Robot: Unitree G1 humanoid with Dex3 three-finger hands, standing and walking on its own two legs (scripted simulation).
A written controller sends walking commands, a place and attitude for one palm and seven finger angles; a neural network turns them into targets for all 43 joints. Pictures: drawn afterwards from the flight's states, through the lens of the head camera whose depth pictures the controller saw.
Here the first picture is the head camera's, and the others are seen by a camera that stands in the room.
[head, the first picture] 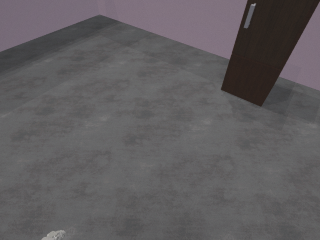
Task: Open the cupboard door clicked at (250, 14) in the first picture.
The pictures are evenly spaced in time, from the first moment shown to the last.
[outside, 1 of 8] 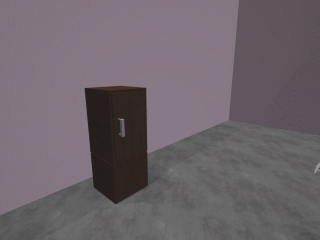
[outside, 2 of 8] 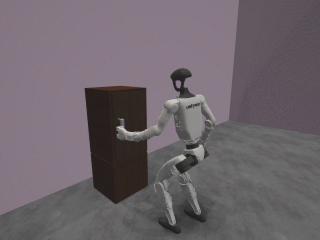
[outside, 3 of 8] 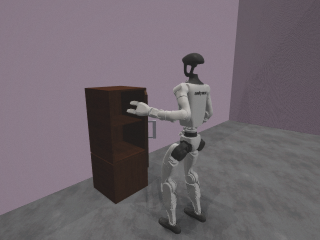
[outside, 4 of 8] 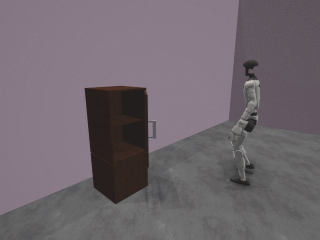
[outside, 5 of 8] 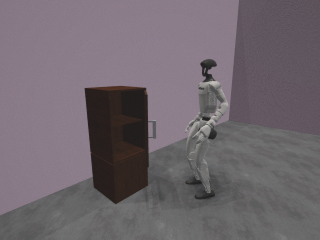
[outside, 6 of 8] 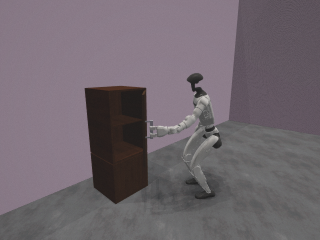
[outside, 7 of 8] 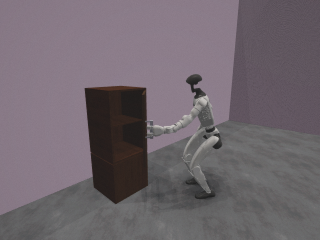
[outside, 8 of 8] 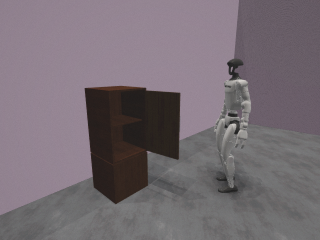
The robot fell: no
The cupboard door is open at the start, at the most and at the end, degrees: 0 99 98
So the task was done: yes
